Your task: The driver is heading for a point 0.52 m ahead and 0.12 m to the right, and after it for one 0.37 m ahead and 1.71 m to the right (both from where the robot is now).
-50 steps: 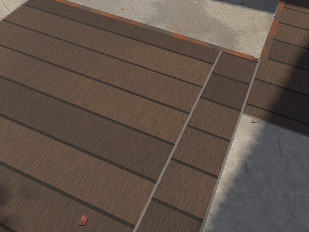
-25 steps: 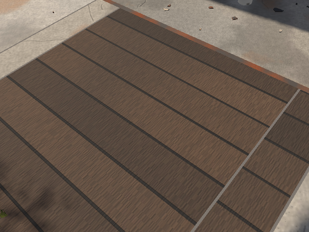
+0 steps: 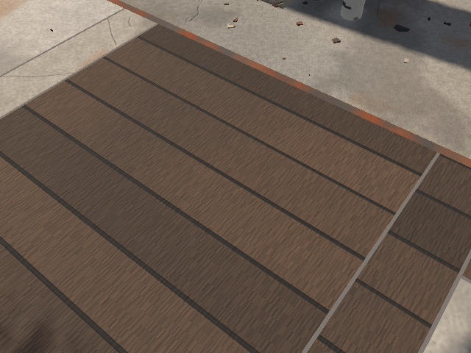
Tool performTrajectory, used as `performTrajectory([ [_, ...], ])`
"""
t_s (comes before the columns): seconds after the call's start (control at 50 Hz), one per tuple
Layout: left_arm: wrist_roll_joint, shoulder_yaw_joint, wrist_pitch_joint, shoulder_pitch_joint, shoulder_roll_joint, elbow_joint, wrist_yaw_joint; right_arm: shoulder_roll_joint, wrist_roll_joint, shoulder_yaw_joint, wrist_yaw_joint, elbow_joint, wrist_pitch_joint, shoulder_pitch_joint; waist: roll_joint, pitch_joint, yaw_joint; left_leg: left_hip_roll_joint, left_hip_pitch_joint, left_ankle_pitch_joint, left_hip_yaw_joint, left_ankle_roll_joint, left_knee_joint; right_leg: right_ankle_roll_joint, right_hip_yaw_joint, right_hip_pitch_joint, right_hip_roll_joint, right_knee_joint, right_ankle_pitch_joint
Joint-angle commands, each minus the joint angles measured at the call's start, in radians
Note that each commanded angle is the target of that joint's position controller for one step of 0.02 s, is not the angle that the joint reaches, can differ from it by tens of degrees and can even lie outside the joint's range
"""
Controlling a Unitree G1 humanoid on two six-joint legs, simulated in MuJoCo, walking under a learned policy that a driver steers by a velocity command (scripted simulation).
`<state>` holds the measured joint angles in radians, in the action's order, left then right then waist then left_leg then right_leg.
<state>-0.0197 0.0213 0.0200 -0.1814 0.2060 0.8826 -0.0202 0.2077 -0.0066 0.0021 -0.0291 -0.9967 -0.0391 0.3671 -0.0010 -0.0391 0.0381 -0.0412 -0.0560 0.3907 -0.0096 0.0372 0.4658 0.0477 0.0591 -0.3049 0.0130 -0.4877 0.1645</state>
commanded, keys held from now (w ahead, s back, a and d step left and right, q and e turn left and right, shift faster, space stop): no key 0.12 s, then w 0.26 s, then no key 0.52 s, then w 0.04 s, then no key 0.06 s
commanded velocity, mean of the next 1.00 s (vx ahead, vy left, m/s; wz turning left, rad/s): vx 0.15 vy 0.00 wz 0.01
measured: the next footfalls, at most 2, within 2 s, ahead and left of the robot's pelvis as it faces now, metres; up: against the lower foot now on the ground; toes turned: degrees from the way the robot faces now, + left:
left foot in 0.24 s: +0.04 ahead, +0.10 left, +0.00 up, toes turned +0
right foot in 0.60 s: +0.23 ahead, -0.11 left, +0.00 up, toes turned -4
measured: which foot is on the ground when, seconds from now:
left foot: up 0.00-0.22, down 0.24-0.62, up 0.64-0.90, down 0.92-1.00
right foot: down 0.00-0.26, up 0.28-0.58, down 0.60-1.00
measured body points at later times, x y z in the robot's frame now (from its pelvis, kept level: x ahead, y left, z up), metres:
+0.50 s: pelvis +0.08 +0.00 +0.01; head +0.10 +0.00 +0.46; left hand +0.21 +0.25 -0.12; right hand -0.02 -0.24 -0.13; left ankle +0.00 +0.10 -0.73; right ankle +0.14 -0.12 -0.70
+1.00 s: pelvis +0.18 -0.04 +0.00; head +0.17 -0.03 +0.45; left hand +0.19 +0.19 -0.16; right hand +0.19 -0.26 -0.15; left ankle +0.17 +0.08 -0.73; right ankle +0.19 -0.11 -0.73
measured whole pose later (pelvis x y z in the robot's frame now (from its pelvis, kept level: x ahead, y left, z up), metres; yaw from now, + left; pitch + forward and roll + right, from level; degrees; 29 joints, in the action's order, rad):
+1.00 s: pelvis +0.18 -0.04 +0.00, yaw +0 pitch -2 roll +0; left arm -0.01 0.00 0.00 -0.29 0.16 1.06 -0.03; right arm 0.14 -0.02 0.00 -0.04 -1.13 0.01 0.26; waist -0.01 -0.02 -0.01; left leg 0.01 -0.19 0.27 0.00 0.00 0.50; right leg 0.08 0.09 -0.20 0.05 -0.46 0.22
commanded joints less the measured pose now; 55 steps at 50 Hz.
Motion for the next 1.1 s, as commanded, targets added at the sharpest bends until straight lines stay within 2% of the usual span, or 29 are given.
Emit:
performTrajectory([
  [0.02,0.017,0.035,0.009,-0.225,0.165,0.029,-0.01,0.083,0.017,-0.015,-0.012,-0.014,0.011,0.132,-0.154,0.211,-0.077,0.027,-0.202,0.088,-0.002,0.003,0.226,0.227,-0.343,0.401,-0.363,0.055,-0.782],
  [0.06,0.004,0.012,0.005,-0.134,0.114,0.023,-0.008,0.095,-0.003,-0.026,-0.011,0.004,0.036,0.008,-0.124,0.086,-0.061,0.024,-0.248,0.227,-0.028,0.0,0.303,0.222,-0.343,0.254,-0.331,0.154,-0.509],
  [0.12,0.0,0.0,-0.007,-0.03,0.098,0.026,-0.023,0.034,-0.009,-0.013,-0.003,-0.029,0.056,0.019,-0.127,0.026,0.0,0.047,-0.144,0.078,-0.018,-0.021,0.174,0.131,-0.231,0.088,-0.23,0.223,-0.254],
  [0.18,0.018,0.036,-0.03,-0.068,0.172,0.056,-0.008,0.056,-0.028,-0.018,0.005,-0.064,0.044,0.06,-0.143,0.027,-0.005,-0.002,-0.09,-0.026,0.075,0.003,0.104,0.115,-0.247,0.031,-0.189,0.287,0.355],
  [0.24,0.025,0.043,-0.041,-0.008,0.147,0.048,0.008,0.041,-0.039,-0.016,0.016,-0.072,0.031,0.09,-0.102,-0.077,0.036,0.023,0.006,0.028,0.045,0.061,0.012,0.09,-0.258,-0.192,-0.181,0.285,0.611],
  [0.26,0.026,0.038,-0.037,0.044,0.116,0.025,0.012,0.066,-0.037,-0.02,0.012,-0.084,0.022,0.141,-0.005,-0.103,0.066,0.093,0.024,0.143,-0.075,0.096,-0.117,0.065,-0.198,-0.266,-0.132,0.168,0.583],
  [0.28,0.031,0.025,-0.028,0.118,0.066,-0.02,0.019,0.133,-0.016,-0.039,0.004,-0.105,0.012,0.207,0.174,-0.131,0.091,0.234,0.024,0.382,-0.344,0.159,-0.304,0.015,-0.063,-0.358,-0.012,-0.049,0.439],
  [0.3,0.008,0.024,-0.018,0.147,0.061,-0.041,0.025,0.185,-0.014,-0.059,-0.001,-0.115,0.005,0.208,0.269,-0.184,0.089,0.381,0.016,0.431,-0.536,0.211,-0.432,0.006,0.007,-0.412,0.026,-0.254,0.29],
  [0.32,-0.01,0.037,-0.009,0.124,0.105,-0.027,0.027,0.157,-0.02,-0.056,-0.003,-0.097,0.0,0.14,0.144,-0.191,0.042,0.377,-0.007,0.357,-0.511,0.215,-0.427,0.012,-0.054,-0.418,-0.016,-0.343,0.234],
  [0.36,-0.012,0.044,0.011,0.047,0.107,0.006,0.043,0.134,-0.013,-0.056,-0.003,-0.078,-0.016,0.077,0.097,-0.13,-0.015,0.319,0.045,0.178,-0.395,0.19,-0.409,0.007,-0.064,-0.393,-0.042,-0.383,0.178],
  [0.42,-0.013,0.039,0.021,0.054,0.071,0.017,0.05,0.083,-0.011,-0.044,-0.003,-0.091,-0.041,0.088,0.092,-0.085,-0.02,0.246,0.072,-0.253,-0.209,0.164,-0.347,-0.024,-0.015,-0.331,-0.04,-0.349,0.112],
  [0.48,-0.002,0.021,0.015,0.093,0.026,0.004,0.034,0.086,-0.021,-0.039,-0.004,-0.112,-0.039,0.119,0.122,-0.055,-0.008,0.223,0.028,-0.649,-0.098,0.146,-0.232,-0.032,0.03,-0.204,-0.018,-0.222,0.114],
  [0.54,0.013,0.019,0.008,0.08,0.04,0.01,0.015,0.101,-0.021,-0.039,-0.002,-0.12,-0.026,0.129,0.158,-0.025,-0.005,0.228,-0.005,-0.785,-0.09,0.12,-0.148,-0.008,0.049,-0.065,0.007,-0.123,0.057],
  [0.58,0.008,0.028,0.016,-0.039,0.057,0.055,0.003,0.106,-0.007,-0.038,-0.002,-0.118,-0.022,0.094,0.113,0.007,-0.067,0.196,-0.039,-0.792,-0.073,0.079,-0.025,0.014,0.046,0.113,0.025,0.033,-0.068],
  [0.6,0.0,0.04,0.029,-0.124,0.098,0.08,-0.004,0.09,-0.003,-0.033,-0.001,-0.115,-0.026,0.097,0.065,0.059,-0.097,0.159,-0.099,-0.676,-0.046,0.046,0.084,0.025,-0.012,0.262,-0.035,0.075,-0.175],
  [0.62,-0.016,0.057,0.042,-0.248,0.186,0.094,-0.008,0.058,-0.002,-0.023,-0.003,-0.089,-0.028,0.121,-0.071,0.164,-0.118,0.103,-0.227,-0.293,0.0,0.013,0.284,0.057,-0.235,0.445,-0.262,0.057,-0.452],
  [0.64,0.005,0.071,0.027,-0.265,0.255,0.107,-0.004,0.01,0.023,-0.022,-0.008,-0.118,-0.009,0.223,-0.247,0.246,-0.102,-0.016,-0.308,0.198,0.049,-0.01,0.498,0.224,-0.45,0.47,-0.436,0.113,-0.659],
  [0.66,0.028,0.057,0.022,-0.208,0.192,0.098,0.002,0.062,-0.003,-0.036,-0.013,-0.125,0.013,0.181,-0.122,0.185,-0.073,0.027,-0.312,0.239,-0.018,-0.007,0.599,0.239,-0.45,0.349,-0.415,0.151,-0.506],
  [0.68,0.026,0.038,0.022,-0.115,0.134,0.079,0.003,0.041,-0.022,-0.034,-0.006,-0.109,0.019,0.107,-0.084,0.074,-0.054,0.042,-0.338,0.191,-0.025,-0.007,0.616,0.219,-0.38,0.236,-0.364,0.189,-0.403],
  [0.7,0.014,0.02,0.021,-0.054,0.086,0.07,0.0,0.015,-0.024,-0.03,0.0,-0.107,0.022,0.072,-0.06,0.032,-0.03,0.068,-0.32,0.124,-0.036,-0.008,0.572,0.188,-0.309,0.163,-0.314,0.223,-0.363],
  [0.74,0.003,0.0,0.027,-0.025,0.044,0.083,-0.013,-0.004,-0.025,-0.027,0.004,-0.115,0.033,0.07,-0.094,0.009,0.007,0.084,-0.231,0.052,-0.026,-0.022,0.449,0.149,-0.187,0.08,-0.241,0.234,-0.452],
  [0.78,-0.004,-0.008,0.035,-0.06,0.044,0.105,-0.016,-0.013,-0.015,-0.023,-0.002,-0.132,0.043,0.083,-0.093,0.046,0.01,0.061,-0.175,0.051,-0.004,-0.031,0.335,0.143,-0.146,0.097,-0.218,0.207,-0.524],
  [0.82,-0.003,-0.009,0.032,-0.078,0.064,0.117,-0.018,-0.009,-0.009,-0.021,-0.011,-0.132,0.054,0.047,-0.098,0.06,-0.002,0.053,-0.154,0.036,0.005,-0.035,0.225,0.148,-0.155,0.107,-0.217,0.203,-0.422],
  [0.9,0.014,-0.01,0.007,-0.058,0.07,0.125,-0.016,-0.012,-0.013,-0.013,-0.012,-0.142,0.065,0.002,-0.077,0.023,0.007,0.058,-0.015,-0.209,0.017,-0.022,-0.015,0.095,-0.177,-0.022,-0.186,0.234,0.056],
  [0.94,0.02,0.007,-0.006,-0.097,0.095,0.131,-0.009,0.032,-0.039,-0.017,-0.008,-0.128,0.047,0.001,-0.061,-0.017,-0.013,0.09,-0.007,-0.036,-0.025,0.003,-0.034,0.063,-0.207,-0.094,-0.146,0.254,0.447],
  [0.96,0.024,0.002,-0.018,-0.105,0.059,0.126,-0.007,0.059,-0.025,-0.024,-0.007,-0.13,0.044,-0.027,0.04,-0.103,-0.034,0.09,-0.133,0.069,-0.063,0.026,-0.063,0.05,-0.165,-0.102,-0.101,0.257,0.443],
  [1.0,0.009,-0.006,-0.015,-0.132,0.022,0.142,-0.009,0.009,-0.006,-0.012,-0.009,-0.129,0.03,-0.052,0.108,-0.143,-0.048,0.127,-0.212,-0.023,-0.114,0.033,-0.146,0.03,-0.111,-0.012,-0.068,0.166,0.224],
  [1.04,0.001,-0.008,-0.003,-0.171,0.013,0.169,-0.009,-0.007,-0.006,-0.006,-0.014,-0.129,0.016,-0.067,0.088,-0.089,-0.064,0.142,-0.192,-0.204,-0.116,0.023,-0.154,0.022,-0.099,0.096,-0.069,0.14,0.029],
  [1.1,0.007,-0.008,0.01,-0.175,0.026,0.186,-0.013,0.016,0.001,-0.012,-0.017,-0.136,0.009,-0.052,0.037,-0.013,-0.055,0.133,-0.099,-0.359,-0.088,0.012,-0.123,0.023,-0.108,0.161,-0.093,0.145,-0.104],
])
Keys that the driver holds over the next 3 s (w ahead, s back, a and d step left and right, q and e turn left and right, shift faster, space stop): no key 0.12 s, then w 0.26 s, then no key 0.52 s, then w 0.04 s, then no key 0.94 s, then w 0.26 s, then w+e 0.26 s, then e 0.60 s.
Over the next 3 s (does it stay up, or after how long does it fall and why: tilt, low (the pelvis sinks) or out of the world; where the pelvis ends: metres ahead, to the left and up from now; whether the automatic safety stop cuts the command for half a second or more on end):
stays up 0.49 0.00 0.00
